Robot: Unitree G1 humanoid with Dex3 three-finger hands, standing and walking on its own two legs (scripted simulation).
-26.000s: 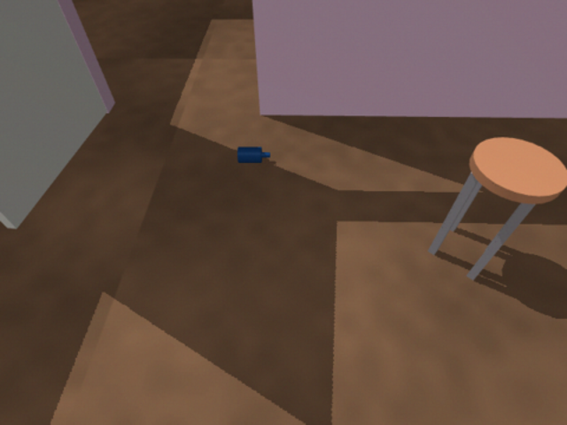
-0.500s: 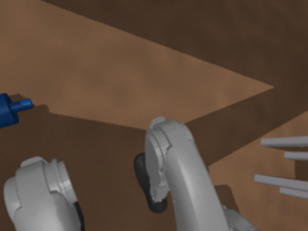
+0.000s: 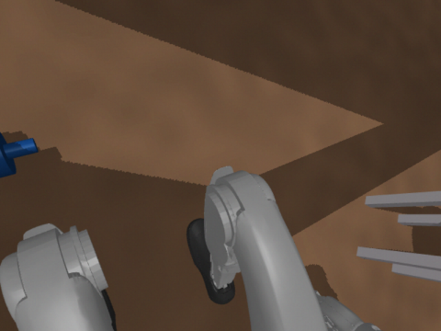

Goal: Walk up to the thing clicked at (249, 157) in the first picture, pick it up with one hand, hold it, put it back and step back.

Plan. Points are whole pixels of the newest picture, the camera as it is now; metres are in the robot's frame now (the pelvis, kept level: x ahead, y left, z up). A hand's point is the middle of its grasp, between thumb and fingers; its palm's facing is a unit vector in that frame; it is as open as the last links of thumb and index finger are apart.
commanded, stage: open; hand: left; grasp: from above
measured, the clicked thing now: out of the picture +0.45 +0.27 -0.26
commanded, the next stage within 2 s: withdraw in 0.46 s
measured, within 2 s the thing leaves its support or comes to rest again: rests again in 1.48 s
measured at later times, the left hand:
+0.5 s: hand out of the picture +0.43 +0.29 -0.24, palm faces -0.48 -0.15 -0.86, open 13.3 cm
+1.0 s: hand out of the picture +0.45 +0.32 -0.10, palm faces -0.31 -0.04 -0.95, open 14.0 cm
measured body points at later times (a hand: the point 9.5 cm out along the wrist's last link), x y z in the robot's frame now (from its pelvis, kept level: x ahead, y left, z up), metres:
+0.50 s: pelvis +0.00 +0.00 +0.00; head +0.26 +0.11 +0.35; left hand +0.45 +0.30 -0.19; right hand +0.04 -0.26 -0.06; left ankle +0.06 +0.12 -0.26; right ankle +0.12 -0.13 -0.26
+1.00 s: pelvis +0.01 +0.00 +0.04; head +0.22 +0.07 +0.43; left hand +0.46 +0.32 -0.05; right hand +0.08 -0.26 -0.07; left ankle +0.06 +0.12 -0.26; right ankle +0.12 -0.13 -0.26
